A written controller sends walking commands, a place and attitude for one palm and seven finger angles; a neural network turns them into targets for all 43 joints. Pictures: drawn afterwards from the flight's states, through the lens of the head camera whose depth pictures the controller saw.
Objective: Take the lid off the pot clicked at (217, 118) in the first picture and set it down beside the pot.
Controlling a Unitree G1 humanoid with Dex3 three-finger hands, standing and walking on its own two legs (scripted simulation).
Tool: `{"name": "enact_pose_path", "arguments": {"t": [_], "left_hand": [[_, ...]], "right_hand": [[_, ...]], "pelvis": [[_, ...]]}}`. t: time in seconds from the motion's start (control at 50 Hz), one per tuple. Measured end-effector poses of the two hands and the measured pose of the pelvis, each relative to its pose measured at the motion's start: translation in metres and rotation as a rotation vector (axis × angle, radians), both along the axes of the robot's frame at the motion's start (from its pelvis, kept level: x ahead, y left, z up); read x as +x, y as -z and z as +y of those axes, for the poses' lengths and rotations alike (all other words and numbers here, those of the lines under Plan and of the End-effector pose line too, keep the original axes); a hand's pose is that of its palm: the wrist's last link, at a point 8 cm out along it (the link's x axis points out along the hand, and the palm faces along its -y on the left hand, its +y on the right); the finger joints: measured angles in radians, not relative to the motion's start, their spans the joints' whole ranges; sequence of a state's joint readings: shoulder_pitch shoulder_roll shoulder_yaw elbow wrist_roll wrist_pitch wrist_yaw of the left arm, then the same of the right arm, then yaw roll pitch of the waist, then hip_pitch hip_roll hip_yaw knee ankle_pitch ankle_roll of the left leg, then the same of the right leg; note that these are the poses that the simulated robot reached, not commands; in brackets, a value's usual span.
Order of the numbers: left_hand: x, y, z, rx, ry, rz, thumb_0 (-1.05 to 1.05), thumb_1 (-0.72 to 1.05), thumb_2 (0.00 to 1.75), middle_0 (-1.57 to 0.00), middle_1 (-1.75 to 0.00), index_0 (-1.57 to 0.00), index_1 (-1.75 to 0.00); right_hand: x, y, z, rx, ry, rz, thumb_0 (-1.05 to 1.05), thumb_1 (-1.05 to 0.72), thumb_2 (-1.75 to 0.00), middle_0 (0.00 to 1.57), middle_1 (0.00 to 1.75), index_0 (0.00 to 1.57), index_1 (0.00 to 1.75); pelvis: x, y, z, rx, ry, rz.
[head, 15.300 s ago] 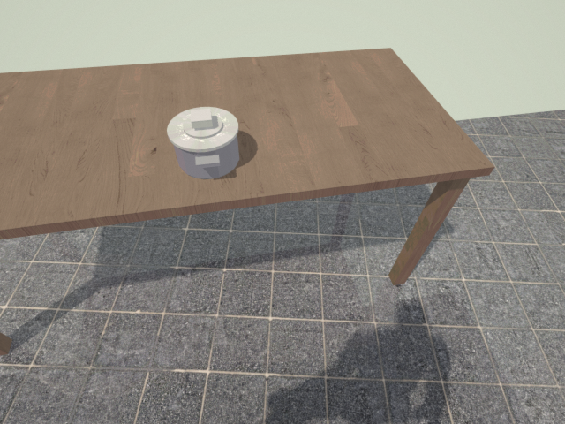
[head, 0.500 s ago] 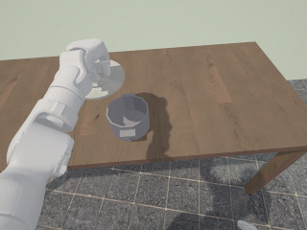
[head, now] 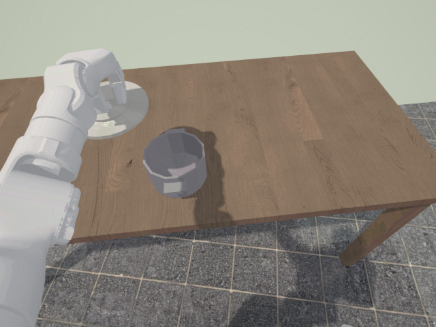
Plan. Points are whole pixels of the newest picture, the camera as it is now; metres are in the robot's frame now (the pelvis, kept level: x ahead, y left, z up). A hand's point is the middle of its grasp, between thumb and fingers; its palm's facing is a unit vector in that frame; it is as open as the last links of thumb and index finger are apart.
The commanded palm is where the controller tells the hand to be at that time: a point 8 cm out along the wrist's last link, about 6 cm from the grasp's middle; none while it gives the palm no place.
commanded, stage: move the lid sideways beside the pot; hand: left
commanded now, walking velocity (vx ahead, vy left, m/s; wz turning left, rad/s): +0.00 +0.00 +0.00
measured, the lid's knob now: (102, 97) +0.52 +0.21 +0.15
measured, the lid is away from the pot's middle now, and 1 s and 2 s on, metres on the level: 0.11 0.23 0.23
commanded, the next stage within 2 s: lower the lid onto the table in 1.06 s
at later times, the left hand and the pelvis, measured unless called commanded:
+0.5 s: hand (62, 101) +0.48 +0.26 +0.18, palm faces -0.29 -0.07 -0.95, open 5.1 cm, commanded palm +0.47 +0.26 +0.24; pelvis +0.00 +0.01 +0.00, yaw +1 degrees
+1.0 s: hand (25, 109) +0.45 +0.31 +0.18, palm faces -0.32 -0.08 -0.94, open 5.1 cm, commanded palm +0.46 +0.31 +0.24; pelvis -0.01 +0.01 +0.00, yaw +1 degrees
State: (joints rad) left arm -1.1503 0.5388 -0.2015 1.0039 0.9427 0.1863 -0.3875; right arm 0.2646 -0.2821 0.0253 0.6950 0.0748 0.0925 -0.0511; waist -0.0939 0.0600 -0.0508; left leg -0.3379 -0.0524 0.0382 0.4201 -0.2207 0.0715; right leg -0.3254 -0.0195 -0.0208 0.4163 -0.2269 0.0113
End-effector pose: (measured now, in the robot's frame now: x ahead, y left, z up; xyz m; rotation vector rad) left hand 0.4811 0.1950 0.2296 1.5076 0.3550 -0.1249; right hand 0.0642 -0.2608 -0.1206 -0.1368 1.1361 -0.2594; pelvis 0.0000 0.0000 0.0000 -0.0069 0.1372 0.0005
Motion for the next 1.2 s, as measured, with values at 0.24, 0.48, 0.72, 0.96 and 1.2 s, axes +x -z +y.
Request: {"name": "enact_pose_path", "arguments": {"t": [0.24, 0.48, 0.72, 0.96, 1.2], "left_hand": [[0.001, 0.003, 0.031, 0.000, -0.027, 0.014, -0.01, 0.27, 0.88, -0.47, -0.88, -0.99, -1.14], [-0.008, -0.004, 0.060, 0.012, -0.035, -0.004, 0.00, 0.28, 0.88, -0.46, -0.88, -0.99, -1.14], [-0.022, -0.007, 0.081, 0.015, -0.057, 0.009, -0.01, 0.28, 0.88, -0.47, -0.88, -1.00, -1.14], [-0.029, -0.006, 0.112, 0.021, -0.094, 0.031, -0.01, 0.28, 0.88, -0.47, -0.88, -1.00, -1.14], [-0.029, -0.004, 0.118, 0.015, -0.066, 0.031, -0.01, 0.28, 0.89, -0.47, -0.88, -1.00, -1.14]], "right_hand": [[0.000, -0.003, -0.004, -0.022, 0.009, 0.028, 0.01, -0.90, -0.90, 0.20, 0.30, 0.20, 0.30], [0.016, -0.004, 0.004, -0.012, -0.018, 0.013, 0.01, -0.90, -0.90, 0.20, 0.30, 0.20, 0.30], [0.021, -0.004, 0.011, -0.002, -0.040, 0.006, 0.01, -0.90, -0.90, 0.20, 0.30, 0.20, 0.30], [-0.002, -0.007, 0.001, -0.049, -0.006, 0.060, 0.01, -0.90, -0.90, 0.20, 0.30, 0.20, 0.30], [-0.014, -0.006, 0.001, -0.061, 0.004, 0.107, 0.01, -0.90, -0.90, 0.20, 0.30, 0.20, 0.30]], "pelvis": [[0.004, 0.000, 0.002, -0.007, -0.003, 0.009], [0.004, 0.000, 0.007, -0.011, -0.014, 0.012], [-0.002, 0.001, 0.009, -0.013, -0.021, 0.004], [-0.005, 0.001, 0.010, -0.019, -0.016, 0.006], [-0.004, 0.001, 0.014, -0.023, -0.020, 0.011]]}}
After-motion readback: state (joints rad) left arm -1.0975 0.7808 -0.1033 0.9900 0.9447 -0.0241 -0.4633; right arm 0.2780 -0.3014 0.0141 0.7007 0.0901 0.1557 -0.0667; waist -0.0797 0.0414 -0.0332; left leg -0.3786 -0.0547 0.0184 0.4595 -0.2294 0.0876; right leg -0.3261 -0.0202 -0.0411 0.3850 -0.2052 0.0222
